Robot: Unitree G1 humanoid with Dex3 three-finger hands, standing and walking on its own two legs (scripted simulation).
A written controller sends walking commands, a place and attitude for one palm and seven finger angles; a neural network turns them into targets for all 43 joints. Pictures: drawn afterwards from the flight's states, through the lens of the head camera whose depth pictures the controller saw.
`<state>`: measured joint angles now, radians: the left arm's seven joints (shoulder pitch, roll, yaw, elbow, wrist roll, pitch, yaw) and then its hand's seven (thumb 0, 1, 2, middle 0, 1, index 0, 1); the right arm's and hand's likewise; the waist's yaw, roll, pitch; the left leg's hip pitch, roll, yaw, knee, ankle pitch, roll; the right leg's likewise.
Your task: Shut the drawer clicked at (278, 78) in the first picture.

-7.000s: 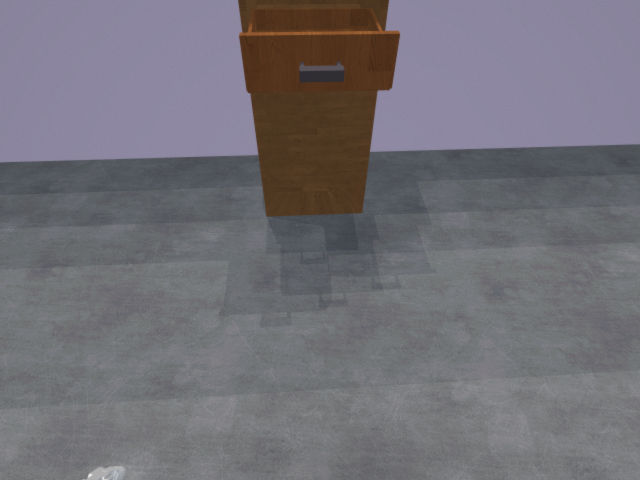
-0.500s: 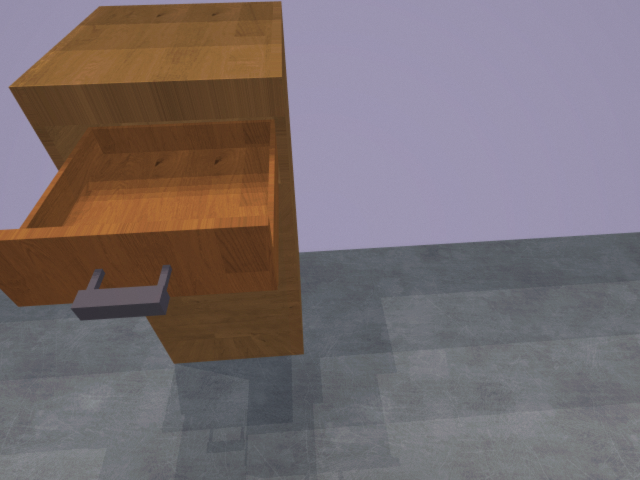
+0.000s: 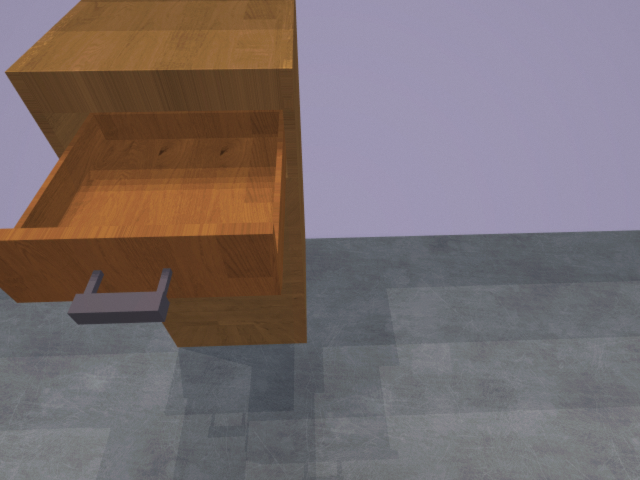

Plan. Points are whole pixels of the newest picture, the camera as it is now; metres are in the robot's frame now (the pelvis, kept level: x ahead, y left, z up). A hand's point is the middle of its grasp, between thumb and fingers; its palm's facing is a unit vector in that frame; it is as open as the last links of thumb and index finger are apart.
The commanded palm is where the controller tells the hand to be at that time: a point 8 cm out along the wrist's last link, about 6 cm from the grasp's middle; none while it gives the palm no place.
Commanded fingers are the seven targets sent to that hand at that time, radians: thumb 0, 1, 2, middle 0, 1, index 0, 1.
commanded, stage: come to a stop and stand still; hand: left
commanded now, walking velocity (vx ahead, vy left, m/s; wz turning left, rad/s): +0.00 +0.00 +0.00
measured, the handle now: (126, 292) +0.33 +0.27 +0.05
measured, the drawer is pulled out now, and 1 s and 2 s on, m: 0.28 0.28 0.28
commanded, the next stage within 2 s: look again from close up in 0.48 s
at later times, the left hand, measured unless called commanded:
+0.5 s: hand out of the picture +0.04 +0.20 -0.17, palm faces +0.02 -0.98 -0.21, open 7.4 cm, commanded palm none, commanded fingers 0.00 0.90 0.90 -0.20 -0.30 -0.20 -0.30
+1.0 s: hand out of the picture +0.04 +0.19 -0.17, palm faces +0.02 -0.98 -0.20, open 7.4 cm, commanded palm none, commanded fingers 0.00 0.90 0.90 -0.20 -0.30 -0.20 -0.30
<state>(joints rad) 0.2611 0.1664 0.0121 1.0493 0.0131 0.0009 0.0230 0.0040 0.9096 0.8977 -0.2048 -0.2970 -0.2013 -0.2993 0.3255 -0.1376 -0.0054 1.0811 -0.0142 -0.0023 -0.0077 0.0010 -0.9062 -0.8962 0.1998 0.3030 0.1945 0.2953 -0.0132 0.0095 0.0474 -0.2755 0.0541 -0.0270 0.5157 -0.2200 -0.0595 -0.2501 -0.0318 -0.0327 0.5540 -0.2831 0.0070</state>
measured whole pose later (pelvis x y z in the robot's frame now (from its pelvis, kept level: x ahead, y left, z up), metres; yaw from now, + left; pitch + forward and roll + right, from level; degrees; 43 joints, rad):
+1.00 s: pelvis +0.03 +0.01 +0.01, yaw +0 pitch -1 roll +0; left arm 0.27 0.17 0.01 1.10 0.02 -0.01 0.03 0.00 0.91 0.90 -0.20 -0.30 -0.20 -0.30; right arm 0.26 -0.15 0.00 1.15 -0.01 -0.02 -0.02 0.00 -0.91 -0.90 0.20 0.30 0.19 0.30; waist 0.00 -0.01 0.04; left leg -0.19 0.04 -0.01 0.45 -0.24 -0.04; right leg -0.16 -0.05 -0.03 0.47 -0.29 0.03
